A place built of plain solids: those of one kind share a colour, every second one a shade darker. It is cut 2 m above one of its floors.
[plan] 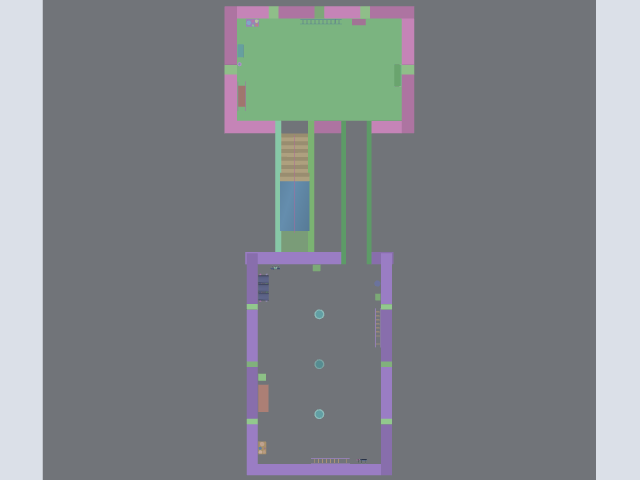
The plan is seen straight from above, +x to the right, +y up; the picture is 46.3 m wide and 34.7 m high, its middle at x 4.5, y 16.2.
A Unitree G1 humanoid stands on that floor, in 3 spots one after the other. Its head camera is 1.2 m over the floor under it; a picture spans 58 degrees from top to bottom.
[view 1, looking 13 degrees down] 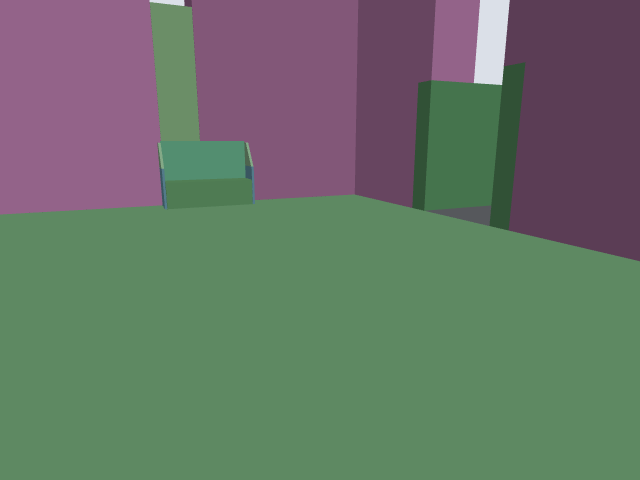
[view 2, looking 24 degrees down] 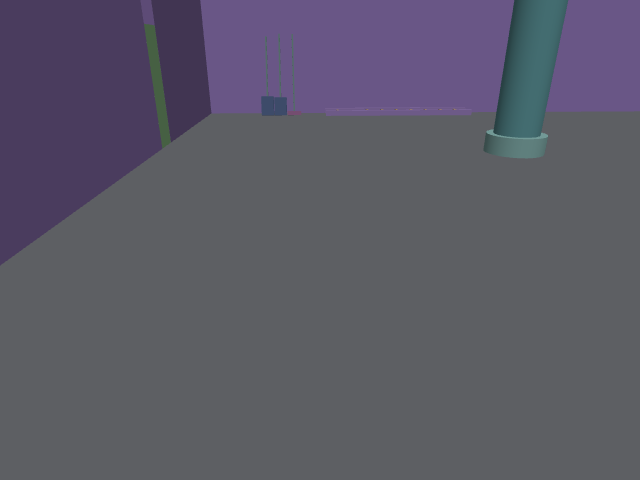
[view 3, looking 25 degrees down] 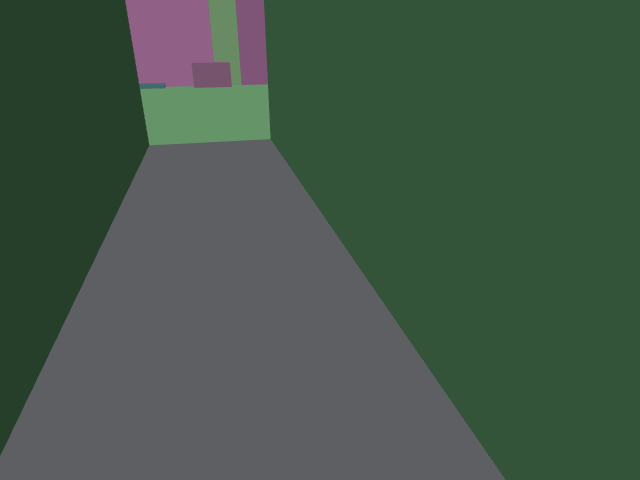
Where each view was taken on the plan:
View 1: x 1.80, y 29.51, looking -24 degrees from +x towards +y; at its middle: floor_transept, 5.33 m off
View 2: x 7.07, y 8.94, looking -92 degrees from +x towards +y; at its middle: ground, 2.95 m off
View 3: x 7.13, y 19.13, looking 76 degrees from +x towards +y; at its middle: ground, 2.84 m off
